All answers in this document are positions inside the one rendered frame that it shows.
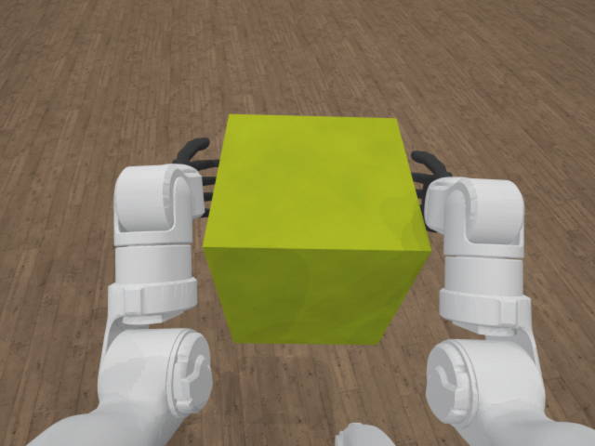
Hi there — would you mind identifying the robot right thigh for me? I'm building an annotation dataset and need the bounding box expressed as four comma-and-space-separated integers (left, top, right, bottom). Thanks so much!
335, 425, 396, 446

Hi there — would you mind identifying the left robot hand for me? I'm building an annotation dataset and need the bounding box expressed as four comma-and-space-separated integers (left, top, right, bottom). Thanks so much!
172, 138, 220, 218

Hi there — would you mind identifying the carton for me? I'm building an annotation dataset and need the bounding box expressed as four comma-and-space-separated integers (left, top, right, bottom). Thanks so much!
203, 114, 431, 345

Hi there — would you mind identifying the robot right upper arm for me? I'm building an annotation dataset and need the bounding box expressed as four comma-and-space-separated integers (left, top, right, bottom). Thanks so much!
426, 339, 595, 446

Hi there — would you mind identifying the left robot forearm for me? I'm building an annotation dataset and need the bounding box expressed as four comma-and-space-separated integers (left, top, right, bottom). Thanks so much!
98, 164, 205, 396

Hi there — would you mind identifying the robot left upper arm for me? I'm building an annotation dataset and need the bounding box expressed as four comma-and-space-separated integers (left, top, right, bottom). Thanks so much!
26, 328, 213, 446

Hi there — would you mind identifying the right robot hand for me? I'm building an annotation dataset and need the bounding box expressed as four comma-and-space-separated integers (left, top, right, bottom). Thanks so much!
411, 151, 452, 232

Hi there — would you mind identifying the right robot forearm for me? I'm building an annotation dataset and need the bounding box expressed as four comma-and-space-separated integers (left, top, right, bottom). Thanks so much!
424, 177, 546, 409

